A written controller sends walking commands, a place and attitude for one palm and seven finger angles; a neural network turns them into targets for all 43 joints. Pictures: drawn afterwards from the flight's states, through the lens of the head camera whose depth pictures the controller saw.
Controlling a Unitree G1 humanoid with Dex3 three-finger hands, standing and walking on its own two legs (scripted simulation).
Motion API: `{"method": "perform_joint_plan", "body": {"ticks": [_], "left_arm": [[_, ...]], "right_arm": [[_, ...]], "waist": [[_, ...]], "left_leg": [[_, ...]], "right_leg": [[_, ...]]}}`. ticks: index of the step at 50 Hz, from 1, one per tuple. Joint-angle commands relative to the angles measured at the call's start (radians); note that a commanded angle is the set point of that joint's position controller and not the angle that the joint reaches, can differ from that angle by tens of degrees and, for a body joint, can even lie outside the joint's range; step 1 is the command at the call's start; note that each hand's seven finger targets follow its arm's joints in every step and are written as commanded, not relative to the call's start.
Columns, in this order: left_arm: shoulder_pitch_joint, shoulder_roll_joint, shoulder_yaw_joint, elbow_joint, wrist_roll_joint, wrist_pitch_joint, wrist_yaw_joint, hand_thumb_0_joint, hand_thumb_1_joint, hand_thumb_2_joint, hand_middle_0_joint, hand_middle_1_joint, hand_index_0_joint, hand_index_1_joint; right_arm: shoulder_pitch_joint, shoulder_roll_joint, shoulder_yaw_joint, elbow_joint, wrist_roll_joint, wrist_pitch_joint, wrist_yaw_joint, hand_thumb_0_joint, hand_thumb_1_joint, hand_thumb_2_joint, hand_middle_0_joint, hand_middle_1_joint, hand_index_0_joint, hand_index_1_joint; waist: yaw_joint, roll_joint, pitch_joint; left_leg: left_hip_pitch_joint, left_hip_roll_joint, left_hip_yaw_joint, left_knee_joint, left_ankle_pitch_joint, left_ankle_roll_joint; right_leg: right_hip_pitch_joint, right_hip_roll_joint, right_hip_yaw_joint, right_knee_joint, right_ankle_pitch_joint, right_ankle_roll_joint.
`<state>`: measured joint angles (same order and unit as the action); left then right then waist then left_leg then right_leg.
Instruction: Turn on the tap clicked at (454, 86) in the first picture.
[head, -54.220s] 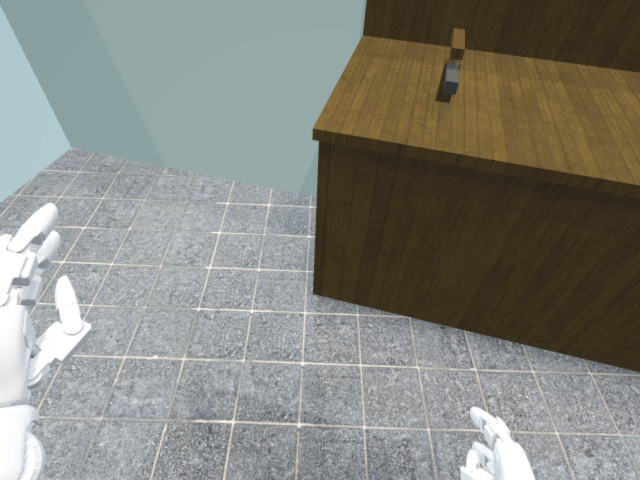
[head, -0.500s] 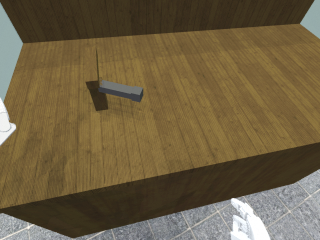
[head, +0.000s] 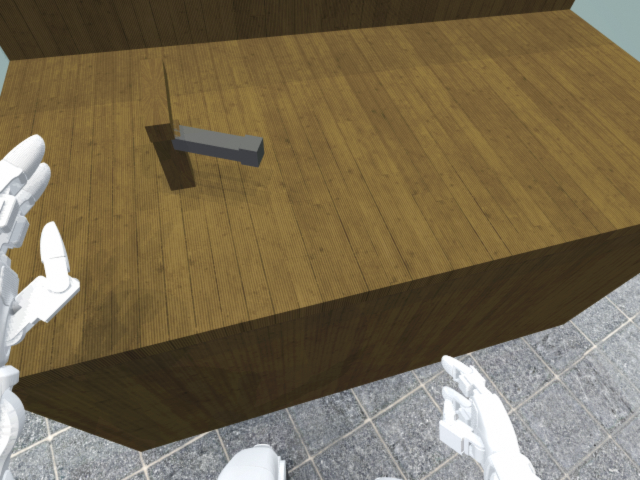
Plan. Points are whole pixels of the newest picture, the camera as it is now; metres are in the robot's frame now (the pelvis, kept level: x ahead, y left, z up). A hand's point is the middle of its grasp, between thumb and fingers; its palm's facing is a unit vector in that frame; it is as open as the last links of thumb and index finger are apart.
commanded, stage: shuffle to correct the standing spot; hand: left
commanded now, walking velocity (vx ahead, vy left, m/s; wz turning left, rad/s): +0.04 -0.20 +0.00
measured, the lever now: (252, 151) +0.49 +0.14 +0.11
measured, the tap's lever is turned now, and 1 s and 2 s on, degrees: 62 62 62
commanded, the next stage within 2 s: come to a stop and stand still in 1.06 s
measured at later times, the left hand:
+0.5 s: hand (99, 307) +0.23 +0.22 +0.15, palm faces +0.32 -0.89 -0.33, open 7.4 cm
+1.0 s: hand (133, 263) +0.27 +0.20 +0.16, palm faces +0.26 -0.89 -0.38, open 7.4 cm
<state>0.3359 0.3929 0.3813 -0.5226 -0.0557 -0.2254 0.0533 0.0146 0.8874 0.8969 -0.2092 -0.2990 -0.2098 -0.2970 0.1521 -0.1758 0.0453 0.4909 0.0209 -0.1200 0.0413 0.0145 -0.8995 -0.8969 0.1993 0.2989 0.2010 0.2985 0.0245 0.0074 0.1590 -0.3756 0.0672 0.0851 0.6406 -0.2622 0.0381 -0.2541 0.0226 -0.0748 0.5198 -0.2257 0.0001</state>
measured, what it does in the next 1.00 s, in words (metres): shifts its weight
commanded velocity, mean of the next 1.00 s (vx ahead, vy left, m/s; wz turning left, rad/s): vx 0.02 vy -0.19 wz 0.00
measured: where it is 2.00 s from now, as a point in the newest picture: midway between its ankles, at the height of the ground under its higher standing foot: outside the picture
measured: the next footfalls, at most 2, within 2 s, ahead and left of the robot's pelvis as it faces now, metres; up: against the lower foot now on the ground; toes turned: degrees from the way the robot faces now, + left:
none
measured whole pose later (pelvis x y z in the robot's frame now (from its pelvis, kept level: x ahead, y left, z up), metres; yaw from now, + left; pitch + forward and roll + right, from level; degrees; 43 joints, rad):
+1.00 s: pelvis +0.04 -0.03 +0.01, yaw +0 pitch -2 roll -3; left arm 0.43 0.39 0.36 -0.56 -0.09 -0.12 0.03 0.02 0.89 0.90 -0.21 -0.30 -0.21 -0.30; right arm 0.17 -0.20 0.03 0.51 0.03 -0.08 -0.01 0.02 -0.90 -0.90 0.20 0.30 0.20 0.30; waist 0.01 0.01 0.12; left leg -0.30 0.12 0.06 0.61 -0.28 -0.01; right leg -0.15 0.08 -0.09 0.43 -0.25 -0.04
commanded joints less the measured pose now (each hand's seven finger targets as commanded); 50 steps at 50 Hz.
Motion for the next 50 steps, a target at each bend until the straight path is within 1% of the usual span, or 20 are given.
{"method": "perform_joint_plan", "body": {"ticks": [1, 4, 5, 7, 10, 13, 15, 18, 21, 23, 26, 28, 33, 34, 38, 40, 42, 44, 48, 50], "left_arm": [[-0.006, 0.165, 0.13, -0.236, -0.03, -0.024, 0.014, 0.0, 0.9, 0.9, -0.2, -0.3, -0.2, -0.3], [0.085, 0.2, 0.184, -0.261, -0.03, -0.022, 0.022, 0.0, 0.9, 0.9, -0.2, -0.3, -0.2, -0.3], [0.097, 0.155, 0.153, -0.265, -0.029, -0.023, 0.017, 0.0, 0.9, 0.9, -0.2, -0.3, -0.2, -0.3], [0.098, 0.173, 0.167, -0.237, -0.025, -0.019, 0.013, 0.0, 0.9, 0.9, -0.2, -0.3, -0.2, -0.3], [0.082, 0.157, 0.138, -0.202, -0.021, 0.001, 0.013, 0.0, 0.9, 0.9, -0.2, -0.3, -0.2, -0.3], [0.021, 0.151, 0.111, -0.181, -0.025, 0.02, 0.007, 0.0, 0.9, 0.9, -0.2, -0.3, -0.2, -0.3], [0.003, 0.135, 0.086, -0.178, -0.023, 0.027, 0.01, 0.0, 0.9, 0.9, -0.2, -0.3, -0.2, -0.3], [-0.028, 0.132, 0.071, -0.193, -0.018, 0.027, 0.006, 0.0, 0.9, 0.9, -0.2, -0.3, -0.2, -0.3], [-0.057, 0.134, 0.06, -0.22, -0.006, 0.024, 0.007, 0.0, 0.9, 0.9, -0.2, -0.3, -0.2, -0.3], [-0.055, 0.137, 0.06, -0.209, -0.006, 0.029, 0.006, 0.0, 0.9, 0.9, -0.2, -0.3, -0.2, -0.3], [-0.039, 0.154, 0.08, -0.201, -0.02, 0.033, 0.012, 0.0, 0.9, 0.9, -0.2, -0.3, -0.2, -0.3], [-0.036, 0.152, 0.087, -0.214, -0.034, 0.037, 0.013, 0.0, 0.9, 0.9, -0.2, -0.3, -0.2, -0.3], [-0.024, 0.149, 0.095, -0.224, -0.038, 0.027, 0.007, 0.0, 0.9, 0.9, -0.2, -0.3, -0.2, -0.3], [-0.013, 0.158, 0.104, -0.22, -0.037, 0.027, 0.007, 0.0, 0.9, 0.9, -0.2, -0.3, -0.2, -0.3], [-0.012, 0.141, 0.086, -0.211, -0.039, 0.035, 0.0, 0.0, 0.9, 0.9, -0.2, -0.3, -0.2, -0.3], [0.008, 0.127, 0.074, -0.223, -0.038, 0.037, 0.0, 0.0, 0.9, 0.9, -0.2, -0.3, -0.2, -0.3], [0.033, 0.141, 0.087, -0.232, -0.038, 0.038, -0.003, 0.0, 0.9, 0.9, -0.2, -0.3, -0.2, -0.3], [0.051, 0.16, 0.102, -0.241, -0.035, 0.043, 0.001, 0.0, 0.9, 0.9, -0.2, -0.3, -0.2, -0.3], [0.079, 0.166, 0.113, -0.255, -0.046, 0.034, -0.002, 0.0, 0.9, 0.9, -0.2, -0.3, -0.2, -0.3], [0.11, 0.163, 0.117, -0.261, -0.049, 0.029, 0.005, 0.0, 0.9, 0.9, -0.2, -0.3, -0.2, -0.3]], "right_arm": [[-0.032, -0.16, -0.09, -0.153, 0.014, -0.021, -0.035, 0.0, -0.9, -0.9, 0.2, 0.3, 0.2, 0.3], [-0.049, -0.152, -0.078, -0.156, 0.004, -0.02, -0.046, 0.0, -0.9, -0.9, 0.2, 0.3, 0.2, 0.3], [-0.044, -0.145, -0.073, -0.157, 0.003, -0.017, -0.046, 0.0, -0.9, -0.9, 0.2, 0.3, 0.2, 0.3], [-0.029, -0.155, -0.08, -0.158, 0.015, -0.013, -0.054, 0.0, -0.9, -0.9, 0.2, 0.3, 0.2, 0.3], [-0.016, -0.157, -0.078, -0.142, 0.015, -0.013, -0.065, 0.0, -0.9, -0.9, 0.2, 0.3, 0.2, 0.3], [-0.001, -0.159, -0.086, -0.117, 0.016, -0.025, -0.075, 0.0, -0.9, -0.9, 0.2, 0.3, 0.2, 0.3], [0.006, -0.167, -0.08, -0.104, 0.01, -0.036, -0.078, 0.0, -0.9, -0.9, 0.2, 0.3, 0.2, 0.3], [0.0, -0.171, -0.078, -0.103, 0.01, -0.048, -0.075, 0.0, -0.9, -0.9, 0.2, 0.3, 0.2, 0.3], [-0.009, -0.175, -0.073, -0.114, 0.012, -0.051, -0.07, 0.0, -0.9, -0.9, 0.2, 0.3, 0.2, 0.3], [-0.005, -0.165, -0.071, -0.11, 0.013, -0.05, -0.065, 0.0, -0.9, -0.9, 0.2, 0.3, 0.2, 0.3], [0.003, -0.154, -0.07, -0.106, 0.015, -0.051, -0.069, 0.0, -0.9, -0.9, 0.2, 0.3, 0.2, 0.3], [0.006, -0.147, -0.067, -0.1, 0.014, -0.049, -0.07, 0.0, -0.9, -0.9, 0.2, 0.3, 0.2, 0.3], [-0.017, -0.147, -0.061, -0.11, 0.005, -0.046, -0.071, 0.0, -0.9, -0.9, 0.2, 0.3, 0.2, 0.3], [-0.033, -0.145, -0.056, -0.114, 0.005, -0.05, -0.071, 0.0, -0.9, -0.9, 0.2, 0.3, 0.2, 0.3], [-0.003, -0.148, -0.068, -0.113, 0.007, -0.04, -0.067, 0.0, -0.9, -0.9, 0.2, 0.3, 0.2, 0.3], [-0.001, -0.152, -0.065, -0.107, 0.005, -0.038, -0.063, 0.0, -0.9, -0.9, 0.2, 0.3, 0.2, 0.3], [-0.002, -0.15, -0.073, -0.117, 0.006, -0.028, -0.06, 0.0, -0.9, -0.9, 0.2, 0.3, 0.2, 0.3], [-0.029, -0.142, -0.065, -0.124, 0.008, -0.025, -0.053, 0.0, -0.9, -0.9, 0.2, 0.3, 0.2, 0.3], [-0.014, -0.145, -0.076, -0.133, 0.013, -0.015, -0.055, 0.0, -0.9, -0.9, 0.2, 0.3, 0.2, 0.3], [-0.021, -0.142, -0.069, -0.13, 0.01, -0.012, -0.055, 0.0, -0.9, -0.9, 0.2, 0.3, 0.2, 0.3]], "waist": [[-0.038, 0.014, -0.206], [-0.022, 0.203, -0.244], [-0.021, 0.213, -0.242], [-0.027, 0.131, -0.215], [-0.032, 0.047, -0.188], [-0.042, -0.014, -0.182], [-0.043, 0.031, -0.192], [-0.028, 0.148, -0.175], [-0.019, 0.179, -0.142], [-0.016, 0.124, -0.136], [-0.024, 0.028, -0.156], [-0.033, 0.019, -0.177], [-0.023, 0.195, -0.177], [-0.02, 0.2, -0.172], [-0.022, 0.039, -0.239], [-0.028, 0.08, -0.282], [-0.022, 0.118, -0.303], [-0.012, 0.121, -0.29], [-0.019, 0.037, -0.29], [-0.018, 0.057, -0.302]], "left_leg": [[0.127, 0.046, -0.076, -0.05, -0.224, -0.023], [0.119, 0.121, -0.146, -0.184, -0.196, -0.003], [0.1, 0.144, -0.172, -0.225, -0.246, 0.003], [0.045, 0.149, -0.167, -0.225, -0.377, -0.002], [0.05, 0.107, -0.116, -0.126, -0.339, -0.005], [0.093, 0.057, -0.062, 0.019, -0.259, -0.01], [0.137, 0.061, -0.076, -0.012, -0.209, -0.001], [0.11, 0.132, -0.152, -0.128, -0.282, 0.016], [0.046, 0.153, -0.186, -0.196, -0.402, 0.015], [0.025, 0.129, -0.143, -0.135, -0.381, 0.006], [0.058, 0.084, -0.101, -0.026, -0.29, -0.002], [0.089, 0.06, -0.08, 0.02, -0.203, -0.006], [0.133, 0.165, -0.183, -0.174, -0.175, 0.016], [0.158, 0.169, -0.192, -0.189, -0.128, 0.018], [0.225, 0.151, -0.138, -0.084, 0.212, 0.009], [0.303, 0.132, -0.116, -0.076, 0.383, 0.011], [0.348, 0.152, -0.123, -0.078, 0.505, 0.014], [0.351, 0.15, -0.118, -0.078, 0.536, 0.007], [0.292, 0.131, -0.087, -0.036, 0.485, -0.002], [0.286, 0.117, -0.076, -0.047, 0.47, -0.001]], "right_leg": [[-0.095, -0.121, 0.11, -0.117, -0.058, -0.075], [-0.061, -0.057, 0.026, -0.043, -0.09, -0.024], [-0.039, -0.03, -0.009, -0.051, -0.124, -0.01], [-0.004, -0.018, -0.02, -0.082, -0.169, -0.006], [-0.033, -0.032, -0.002, -0.118, -0.146, -0.026], [-0.107, -0.087, 0.083, -0.138, -0.108, -0.068], [-0.132, -0.087, 0.08, -0.094, -0.068, -0.08], [-0.107, -0.031, 0.019, -0.063, -0.131, -0.031], [-0.055, 0.011, -0.019, -0.063, -0.173, -0.02], [-0.031, -0.005, -0.006, -0.099, -0.141, -0.03], [-0.06, -0.051, 0.058, -0.134, -0.113, -0.067], [-0.077, -0.089, 0.105, -0.117, -0.038, -0.096], [-0.057, -0.013, 0.004, -0.079, -0.082, -0.03], [-0.057, -0.008, -0.005, -0.086, -0.068, -0.023], [0.037, -0.035, 0.012, -0.128, 0.169, -0.025], [0.031, -0.038, 0.007, -0.088, 0.296, -0.023], [0.032, -0.042, 0.005, -0.084, 0.298, -0.008], [0.034, -0.045, 0.009, -0.111, 0.295, -0.007], [0.096, -0.076, 0.03, -0.144, 0.392, -0.014], [0.104, -0.081, 0.029, -0.138, 0.415, -0.017]]}}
